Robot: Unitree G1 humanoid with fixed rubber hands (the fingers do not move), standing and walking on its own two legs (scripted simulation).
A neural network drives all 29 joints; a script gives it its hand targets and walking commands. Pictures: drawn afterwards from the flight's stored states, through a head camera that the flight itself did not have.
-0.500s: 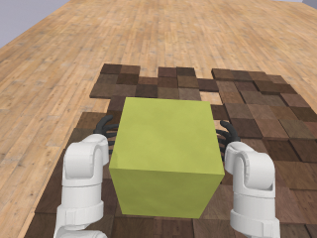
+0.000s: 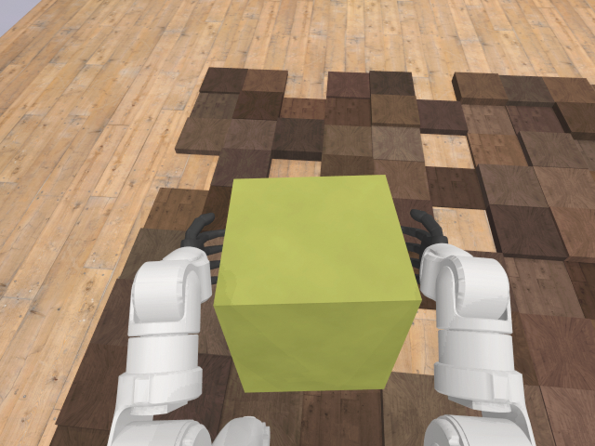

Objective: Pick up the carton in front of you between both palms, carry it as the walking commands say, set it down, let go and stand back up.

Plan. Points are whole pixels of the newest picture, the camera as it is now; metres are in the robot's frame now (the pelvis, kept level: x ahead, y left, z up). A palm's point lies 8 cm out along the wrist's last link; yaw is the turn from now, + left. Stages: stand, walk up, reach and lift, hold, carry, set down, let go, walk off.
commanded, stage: carry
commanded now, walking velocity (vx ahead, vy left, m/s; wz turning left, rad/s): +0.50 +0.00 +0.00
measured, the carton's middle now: (311, 288) +0.34 +0.01 -0.02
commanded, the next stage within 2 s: none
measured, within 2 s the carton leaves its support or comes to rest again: neither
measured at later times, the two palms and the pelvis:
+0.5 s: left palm (233, 55) +0.66 +0.14 +0.15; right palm (425, 66) +0.63 -0.15 +0.16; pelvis +0.30 +0.03 +0.03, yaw -2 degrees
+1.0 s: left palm out of the picture +0.95 +0.17 +0.18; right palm out of the picture +0.97 -0.13 +0.19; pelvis +0.59 +0.00 +0.02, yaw +0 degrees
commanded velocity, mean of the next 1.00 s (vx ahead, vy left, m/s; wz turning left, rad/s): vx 0.50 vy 0.00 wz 0.00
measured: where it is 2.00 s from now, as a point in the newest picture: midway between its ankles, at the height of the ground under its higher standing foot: (309, 191)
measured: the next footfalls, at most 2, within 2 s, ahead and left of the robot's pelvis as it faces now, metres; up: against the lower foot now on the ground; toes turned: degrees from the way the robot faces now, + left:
left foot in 0.22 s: +0.31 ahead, +0.13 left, +0.02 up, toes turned +6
right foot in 0.60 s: +0.52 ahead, -0.12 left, +0.03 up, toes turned -8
